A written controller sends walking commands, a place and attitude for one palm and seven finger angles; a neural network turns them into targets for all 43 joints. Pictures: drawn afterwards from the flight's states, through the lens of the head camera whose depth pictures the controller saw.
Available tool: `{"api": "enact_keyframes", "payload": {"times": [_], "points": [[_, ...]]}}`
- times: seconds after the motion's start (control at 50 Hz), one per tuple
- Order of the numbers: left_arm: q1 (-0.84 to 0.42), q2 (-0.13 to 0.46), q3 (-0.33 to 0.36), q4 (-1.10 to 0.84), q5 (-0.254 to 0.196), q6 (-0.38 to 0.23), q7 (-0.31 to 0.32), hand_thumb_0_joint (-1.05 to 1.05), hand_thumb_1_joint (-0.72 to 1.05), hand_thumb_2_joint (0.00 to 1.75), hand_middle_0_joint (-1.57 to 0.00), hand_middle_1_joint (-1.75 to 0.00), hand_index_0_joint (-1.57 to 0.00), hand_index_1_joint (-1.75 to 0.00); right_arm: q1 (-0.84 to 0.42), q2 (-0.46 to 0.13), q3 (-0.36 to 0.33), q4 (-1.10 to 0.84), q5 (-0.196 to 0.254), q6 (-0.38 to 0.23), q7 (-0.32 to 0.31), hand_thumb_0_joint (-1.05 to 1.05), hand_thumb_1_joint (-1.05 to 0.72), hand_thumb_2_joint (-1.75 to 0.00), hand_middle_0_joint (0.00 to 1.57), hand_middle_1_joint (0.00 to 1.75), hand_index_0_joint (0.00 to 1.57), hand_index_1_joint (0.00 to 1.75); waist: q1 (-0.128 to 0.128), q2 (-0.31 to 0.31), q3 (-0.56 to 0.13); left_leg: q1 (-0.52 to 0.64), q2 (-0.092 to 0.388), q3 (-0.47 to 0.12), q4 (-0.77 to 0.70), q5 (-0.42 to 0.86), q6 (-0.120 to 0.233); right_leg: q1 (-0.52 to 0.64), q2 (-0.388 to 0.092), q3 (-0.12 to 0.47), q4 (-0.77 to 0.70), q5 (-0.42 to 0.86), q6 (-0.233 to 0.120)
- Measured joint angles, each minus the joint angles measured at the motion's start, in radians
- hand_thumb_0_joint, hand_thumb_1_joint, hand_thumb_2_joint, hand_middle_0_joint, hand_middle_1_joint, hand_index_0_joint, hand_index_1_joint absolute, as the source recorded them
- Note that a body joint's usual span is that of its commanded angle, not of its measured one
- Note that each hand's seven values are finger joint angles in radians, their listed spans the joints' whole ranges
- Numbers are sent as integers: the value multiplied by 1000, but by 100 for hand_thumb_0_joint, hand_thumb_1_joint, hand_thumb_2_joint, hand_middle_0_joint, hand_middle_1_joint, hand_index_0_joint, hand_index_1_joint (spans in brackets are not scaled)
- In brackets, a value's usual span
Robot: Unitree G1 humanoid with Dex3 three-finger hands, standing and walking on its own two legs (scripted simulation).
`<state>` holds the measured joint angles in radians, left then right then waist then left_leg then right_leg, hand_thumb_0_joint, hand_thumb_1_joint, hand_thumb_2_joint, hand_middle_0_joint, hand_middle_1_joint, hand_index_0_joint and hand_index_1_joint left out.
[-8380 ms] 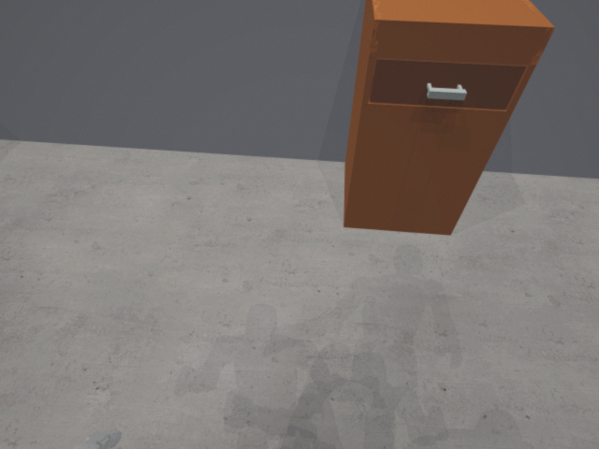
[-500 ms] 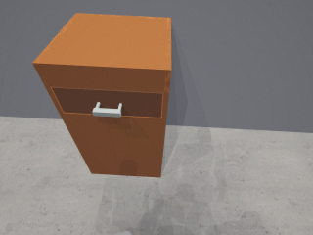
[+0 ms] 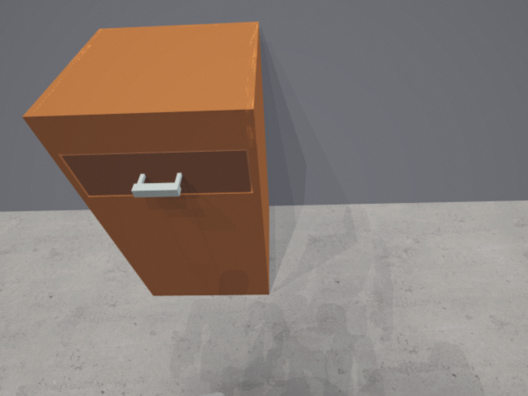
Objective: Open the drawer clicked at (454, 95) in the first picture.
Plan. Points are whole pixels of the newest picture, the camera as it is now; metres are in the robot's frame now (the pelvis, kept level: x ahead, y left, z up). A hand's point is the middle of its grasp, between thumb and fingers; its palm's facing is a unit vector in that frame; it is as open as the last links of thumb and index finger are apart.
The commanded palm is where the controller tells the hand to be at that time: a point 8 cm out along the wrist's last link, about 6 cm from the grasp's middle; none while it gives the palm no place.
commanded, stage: come to a stop and stand still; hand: left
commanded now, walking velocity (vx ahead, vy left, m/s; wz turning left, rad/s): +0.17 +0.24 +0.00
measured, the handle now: (158, 183) +0.57 +0.30 -0.06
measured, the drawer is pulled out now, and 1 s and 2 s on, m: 0.00 0.00 0.00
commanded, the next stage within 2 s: look again from close up in 0.68 s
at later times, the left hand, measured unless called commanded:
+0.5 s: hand out of the picture -0.03 +0.22 -0.17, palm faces +0.11 -0.97 -0.23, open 7.3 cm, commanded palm none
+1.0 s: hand out of the picture +0.02 +0.24 -0.16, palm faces +0.01 -0.97 -0.23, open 7.3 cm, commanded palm none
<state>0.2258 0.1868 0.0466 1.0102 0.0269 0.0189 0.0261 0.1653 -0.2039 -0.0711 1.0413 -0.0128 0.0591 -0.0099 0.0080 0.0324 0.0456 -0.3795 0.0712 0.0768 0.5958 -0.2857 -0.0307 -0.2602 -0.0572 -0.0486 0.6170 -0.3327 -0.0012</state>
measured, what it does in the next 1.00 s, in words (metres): steps on the spot: left foot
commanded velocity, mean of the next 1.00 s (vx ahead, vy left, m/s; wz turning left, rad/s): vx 0.01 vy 0.04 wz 0.00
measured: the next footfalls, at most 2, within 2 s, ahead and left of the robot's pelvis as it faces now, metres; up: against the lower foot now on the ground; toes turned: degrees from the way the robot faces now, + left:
left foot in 0.46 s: +0.01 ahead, +0.16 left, +0.00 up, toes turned -2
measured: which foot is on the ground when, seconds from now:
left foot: up 0.00-0.44, down 0.46-1.00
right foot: down 0.00-1.00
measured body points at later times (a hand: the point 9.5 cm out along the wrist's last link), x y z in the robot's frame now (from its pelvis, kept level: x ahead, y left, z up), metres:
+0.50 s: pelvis -0.01 +0.03 +0.01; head +0.02 +0.03 +0.46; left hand -0.03 +0.27 -0.15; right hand +0.06 -0.21 -0.15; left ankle -0.03 +0.15 -0.73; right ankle +0.00 -0.11 -0.73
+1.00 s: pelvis +0.00 +0.05 +0.01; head +0.02 +0.04 +0.45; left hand +0.02 +0.29 -0.15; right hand +0.03 -0.18 -0.15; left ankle -0.03 +0.15 -0.73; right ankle -0.01 -0.10 -0.73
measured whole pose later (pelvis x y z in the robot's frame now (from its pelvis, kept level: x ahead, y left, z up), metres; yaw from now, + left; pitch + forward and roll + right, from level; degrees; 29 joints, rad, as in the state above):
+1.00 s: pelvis +0.00 +0.05 +0.01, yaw +0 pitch +0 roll +0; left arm 0.25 0.18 -0.01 1.08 0.01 0.00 0.03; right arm 0.28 -0.19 0.00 1.02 -0.02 -0.01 -0.02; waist 0.00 0.02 0.04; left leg -0.19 0.01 0.06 0.55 -0.35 0.02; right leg -0.23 -0.07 -0.03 0.56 -0.31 0.04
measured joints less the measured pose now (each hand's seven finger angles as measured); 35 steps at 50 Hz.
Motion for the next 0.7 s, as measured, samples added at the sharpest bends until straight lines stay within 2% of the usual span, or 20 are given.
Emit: {"api": "enact_keyframes", "payload": {"times": [0.04,0.12,0.22,0.28,0.36,0.42,0.46,0.56,0.6,0.62,0.7], "points": [[16,-19,-10,1,1,1,-4,0,91,89,-20,-30,-20,-30,30,-15,-2,12,-4,17,9,0,-91,-90,20,30,20,30,8,8,-25,-16,-25,-38,94,-65,7,12,4,4,-32,11,-12],[35,-44,-17,5,-2,0,-10,0,91,89,-20,-30,-20,-30,84,-32,-2,17,-9,6,19,0,-91,-90,20,30,20,30,2,2,-43,-30,-55,-59,257,-28,2,49,0,9,-143,72,-21],[35,-46,-10,-1,-3,-16,-2,0,92,89,-21,-30,-21,-30,134,-41,0,25,-10,8,14,0,-91,-90,20,30,20,30,8,-2,-30,-13,-61,-67,317,-36,-19,57,-7,-10,-190,98,-26],[38,-45,-7,1,-1,-21,2,0,92,89,-21,-30,-21,-30,130,-41,3,27,-7,16,9,0,-91,-90,20,30,20,30,18,-7,-13,8,-61,-67,285,-82,-26,49,-17,-16,-186,99,-23],[47,-36,-5,20,5,-11,2,0,91,89,-21,-30,-21,-30,95,-32,10,15,2,11,6,0,-91,-90,19,30,20,30,32,-21,4,54,-60,-59,159,-114,-19,33,-31,-13,-169,96,-9],[56,-24,-2,45,2,1,1,0,91,89,-21,-30,-21,-30,62,-18,19,-1,5,-10,3,0,-91,-90,20,30,20,30,35,-30,6,124,-60,-46,-12,-34,-10,16,-31,-10,-138,85,9],[65,-20,0,58,-4,11,0,0,91,89,-21,-30,-21,-30,53,-15,26,-14,5,-33,1,0,-91,-90,20,30,20,30,31,-12,-5,177,-40,-50,-128,34,6,-6,-12,-20,-90,62,23],[52,10,-3,89,-7,27,1,0,91,89,-20,-30,-20,-30,24,50,47,3,0,-47,-15,0,-91,-90,20,30,20,30,43,-77,-10,198,-68,-27,-123,-9,27,-10,-27,6,-31,-13,18],[48,9,-11,95,-8,20,-2,0,91,89,-20,-30,-20,-30,15,56,52,7,1,-51,-22,0,-92,-90,20,30,20,30,43,-85,-13,207,-79,-20,-137,-2,32,9,-25,10,-60,19,15],[43,4,-15,101,-9,14,-2,0,91,89,-20,-30,-20,-30,9,56,54,11,2,-53,-23,0,-93,-90,20,30,20,30,43,-81,-11,210,-81,-18,-136,-3,33,20,-23,13,-81,55,18],[39,-28,-32,117,-11,-6,-4,0,91,89,-20,-30,-20,-30,-1,42,50,27,9,-58,-24,-1,-93,-90,20,30,20,30,31,-41,-16,228,-66,-22,-148,-5,34,59,-7,8,-136,63,35]]}}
